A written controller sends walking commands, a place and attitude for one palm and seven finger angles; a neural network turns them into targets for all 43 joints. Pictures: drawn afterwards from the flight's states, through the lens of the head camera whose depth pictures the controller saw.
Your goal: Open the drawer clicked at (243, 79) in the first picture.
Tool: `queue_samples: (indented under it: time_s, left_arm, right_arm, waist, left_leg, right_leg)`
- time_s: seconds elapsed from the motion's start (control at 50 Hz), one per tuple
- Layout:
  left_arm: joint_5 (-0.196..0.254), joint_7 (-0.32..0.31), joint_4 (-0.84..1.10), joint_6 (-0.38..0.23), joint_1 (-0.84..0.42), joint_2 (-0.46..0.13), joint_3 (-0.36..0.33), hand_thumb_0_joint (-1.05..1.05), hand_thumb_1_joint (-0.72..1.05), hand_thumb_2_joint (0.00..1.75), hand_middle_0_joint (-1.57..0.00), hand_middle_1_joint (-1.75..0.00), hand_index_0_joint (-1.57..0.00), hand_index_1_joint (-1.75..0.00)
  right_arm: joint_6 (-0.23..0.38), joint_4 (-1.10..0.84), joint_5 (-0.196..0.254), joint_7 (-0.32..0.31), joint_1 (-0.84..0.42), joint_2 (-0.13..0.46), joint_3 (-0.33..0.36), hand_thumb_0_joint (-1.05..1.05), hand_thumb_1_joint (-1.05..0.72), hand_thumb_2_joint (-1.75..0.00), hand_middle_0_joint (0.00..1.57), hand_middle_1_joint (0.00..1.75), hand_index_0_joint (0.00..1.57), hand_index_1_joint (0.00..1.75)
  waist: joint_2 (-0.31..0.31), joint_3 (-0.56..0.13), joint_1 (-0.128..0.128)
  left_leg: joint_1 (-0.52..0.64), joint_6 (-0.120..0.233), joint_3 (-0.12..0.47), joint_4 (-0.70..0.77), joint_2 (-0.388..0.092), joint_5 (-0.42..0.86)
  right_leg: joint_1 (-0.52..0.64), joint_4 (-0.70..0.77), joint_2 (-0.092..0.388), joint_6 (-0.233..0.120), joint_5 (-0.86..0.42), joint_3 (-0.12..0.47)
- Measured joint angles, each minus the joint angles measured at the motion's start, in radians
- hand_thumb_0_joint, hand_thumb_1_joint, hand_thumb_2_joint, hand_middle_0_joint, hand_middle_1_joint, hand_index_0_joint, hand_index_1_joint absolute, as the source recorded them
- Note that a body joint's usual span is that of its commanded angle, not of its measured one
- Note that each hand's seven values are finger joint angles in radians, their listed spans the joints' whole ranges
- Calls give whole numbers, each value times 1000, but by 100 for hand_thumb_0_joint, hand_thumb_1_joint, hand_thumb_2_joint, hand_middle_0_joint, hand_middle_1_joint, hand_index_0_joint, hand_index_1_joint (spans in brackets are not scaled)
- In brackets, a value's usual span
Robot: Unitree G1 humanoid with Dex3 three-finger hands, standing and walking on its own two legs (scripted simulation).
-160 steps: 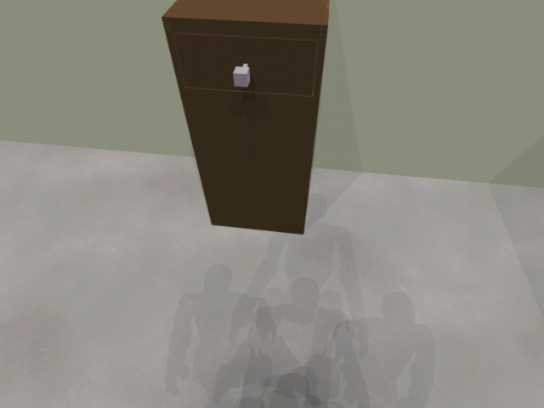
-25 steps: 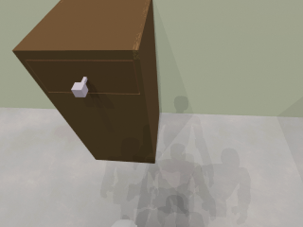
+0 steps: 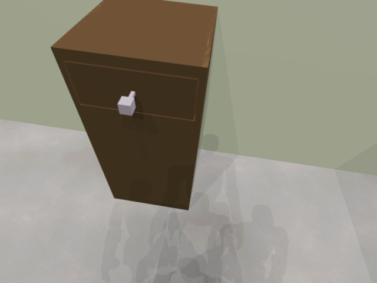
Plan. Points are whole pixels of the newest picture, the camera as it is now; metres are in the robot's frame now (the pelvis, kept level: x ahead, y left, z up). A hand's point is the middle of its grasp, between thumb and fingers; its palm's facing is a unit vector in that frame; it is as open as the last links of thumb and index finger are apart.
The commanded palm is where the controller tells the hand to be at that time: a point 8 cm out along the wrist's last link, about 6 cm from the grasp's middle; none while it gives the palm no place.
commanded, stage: come to a stop and stand still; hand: left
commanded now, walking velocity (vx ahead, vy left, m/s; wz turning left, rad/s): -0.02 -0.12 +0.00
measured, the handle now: (129, 101) +0.58 +0.23 +0.02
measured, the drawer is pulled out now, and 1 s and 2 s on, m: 0.00 0.00 0.00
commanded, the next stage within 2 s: look again from close up in 0.48 s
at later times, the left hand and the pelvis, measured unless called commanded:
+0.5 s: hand out of the picture +0.05 +0.15 -0.18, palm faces +0.04 -0.98 -0.22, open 7.2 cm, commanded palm none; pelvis +0.02 -0.03 +0.00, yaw +0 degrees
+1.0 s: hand out of the picture -0.04 +0.19 -0.18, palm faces +0.01 -0.99 -0.17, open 7.4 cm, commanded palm none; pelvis -0.03 +0.03 -0.01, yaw -2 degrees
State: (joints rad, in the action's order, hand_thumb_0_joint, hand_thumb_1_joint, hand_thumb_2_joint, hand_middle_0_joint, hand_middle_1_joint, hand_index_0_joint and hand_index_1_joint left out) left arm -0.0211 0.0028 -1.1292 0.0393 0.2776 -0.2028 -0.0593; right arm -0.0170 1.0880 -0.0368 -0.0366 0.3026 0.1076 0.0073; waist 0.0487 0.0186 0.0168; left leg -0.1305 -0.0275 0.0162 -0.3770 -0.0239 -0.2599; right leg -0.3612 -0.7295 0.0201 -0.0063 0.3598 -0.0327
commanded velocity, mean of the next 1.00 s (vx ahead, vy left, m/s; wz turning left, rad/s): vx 0.00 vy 0.00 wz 0.00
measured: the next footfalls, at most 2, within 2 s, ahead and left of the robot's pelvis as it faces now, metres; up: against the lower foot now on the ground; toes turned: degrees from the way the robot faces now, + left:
right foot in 0.10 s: +0.04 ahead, -0.11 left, +0.00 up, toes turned -4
right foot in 1.70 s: +0.11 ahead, -0.08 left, +0.00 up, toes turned -9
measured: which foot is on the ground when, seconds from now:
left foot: down 0.00-1.00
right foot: up 0.00-0.08, down 0.10-1.00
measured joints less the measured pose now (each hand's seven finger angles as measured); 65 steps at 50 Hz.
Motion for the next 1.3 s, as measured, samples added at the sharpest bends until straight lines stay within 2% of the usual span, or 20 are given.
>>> queue_samples:
  time_s: [0.06,0.12,0.18,0.24,0.32,0.4,0.58,0.64,0.68,0.74,0.86,0.96,1.2,1.3]
  left_arm:
    - [7,5,6,-10,-18,18,7,1,91,90,-20,-30,-19,-30]
    - [10,3,11,-26,-39,36,9,1,91,90,-20,-30,-19,-30]
    - [9,-12,0,-39,-58,50,14,1,93,90,-20,-30,-20,-30]
    - [12,-26,-8,-46,-67,49,17,1,94,90,-20,-30,-20,-30]
    - [17,-37,-13,-47,-85,44,20,1,95,90,-20,-30,-20,-30]
    - [20,-39,-14,-52,-87,45,22,1,95,90,-20,-30,-20,-30]
    - [18,-38,-26,-47,-63,50,31,1,95,90,-20,-30,-20,-30]
    - [10,-58,-2,-77,-40,62,42,1,94,90,-20,-30,-20,-30]
    - [2,-60,17,-81,-17,70,49,1,93,90,-20,-30,-20,-30]
    - [3,-52,25,-58,8,74,59,1,92,90,-20,-30,-20,-30]
    - [2,-38,27,-27,45,62,62,1,91,90,-20,-30,-20,-30]
    - [-2,-28,39,-31,66,59,67,1,91,90,-20,-30,-20,-30]
    - [0,-26,23,-38,108,69,65,1,91,90,-20,-30,-19,-30]
    - [-3,-22,30,-41,120,82,58,1,91,90,-20,-30,-20,-30]
  right_arm:
    - [6,10,2,-8,12,-10,-2,1,-91,-89,20,30,20,30]
    - [10,16,13,-14,13,-9,6,1,-91,-89,21,30,20,30]
    - [9,26,26,-14,9,9,16,1,-91,-89,21,30,20,30]
    - [3,42,28,-14,13,17,19,1,-91,-89,20,30,20,30]
    - [5,63,24,-18,9,21,15,1,-91,-89,20,30,20,30]
    - [5,64,25,-20,-8,24,12,1,-91,-89,20,30,20,30]
    - [3,49,22,-19,-37,29,7,1,-92,-89,20,30,20,30]
    - [-6,16,30,-3,-56,52,11,1,-92,-89,20,30,20,30]
    - [-1,-21,35,1,-67,65,17,1,-92,-89,20,30,20,30]
    - [20,-59,32,5,-60,76,21,1,-92,-89,20,30,20,30]
    - [19,-61,15,8,-14,56,5,1,-93,-89,20,30,20,30]
    - [17,-59,16,15,13,52,-5,1,-93,-89,20,30,20,30]
    - [19,-19,20,19,54,31,-14,1,-91,-89,20,30,20,30]
    - [13,-11,14,26,72,32,-11,1,-91,-89,20,30,20,30]
  waist:
    - [-8,18,-8]
    - [-22,39,-15]
    - [-68,52,-38]
    - [-75,43,-49]
    - [-70,33,-40]
    - [-69,29,-27]
    - [-76,18,-19]
    - [-83,32,-8]
    - [-82,41,-10]
    - [-87,31,-24]
    - [-48,-22,-4]
    - [-43,-28,-1]
    - [-53,-21,-6]
    - [-56,-32,-2]
  left_leg:
    - [5,-5,-8,2,0,-5]
    - [-12,-19,-24,-58,-9,-46]
    - [-19,-11,-22,-101,-43,-61]
    - [-7,-5,-29,-106,-58,-73]
    - [26,-46,-23,-60,-67,-72]
    - [45,-48,-26,-41,-72,-63]
    - [69,-45,-32,-11,-72,-42]
    - [-27,-3,-40,-198,-65,-92]
    - [-75,19,-41,-256,-45,-134]
    - [-75,29,-45,-159,-27,-41]
    - [-68,50,-70,-161,15,-37]
    - [-75,67,-82,-131,38,-7]
    - [-90,70,-85,-113,45,11]
    - [-109,70,-80,-168,38,-46]
  right_leg:
    - [47,83,-3,6,0,-7]
    - [112,226,-14,-8,-108,-8]
    - [132,234,-46,-39,-86,-22]
    - [158,250,-54,-49,-75,-39]
    - [180,265,-60,-51,-73,-51]
    - [199,287,-66,-53,-83,-49]
    - [225,325,-68,-51,-109,-45]
    - [196,319,-68,-39,-128,-35]
    - [177,307,-62,-39,-138,-25]
    - [151,252,-54,-26,-120,-31]
    - [140,216,-11,0,-112,-7]
    - [121,220,10,11,-130,5]
    - [99,224,17,15,-140,9]
    - [89,188,10,2,-103,7]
